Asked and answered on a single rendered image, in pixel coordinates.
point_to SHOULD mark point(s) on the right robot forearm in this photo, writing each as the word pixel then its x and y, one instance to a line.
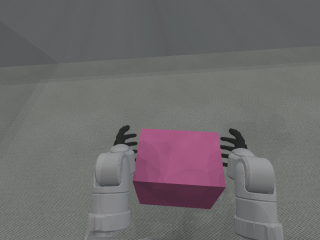
pixel 255 190

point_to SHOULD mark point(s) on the carton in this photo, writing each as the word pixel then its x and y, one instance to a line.
pixel 178 168

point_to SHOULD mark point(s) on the left robot hand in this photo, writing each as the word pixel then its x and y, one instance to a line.
pixel 120 138

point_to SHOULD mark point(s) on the right robot hand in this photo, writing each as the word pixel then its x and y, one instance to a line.
pixel 239 142

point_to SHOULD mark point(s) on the left robot forearm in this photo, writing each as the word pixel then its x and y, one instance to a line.
pixel 110 212

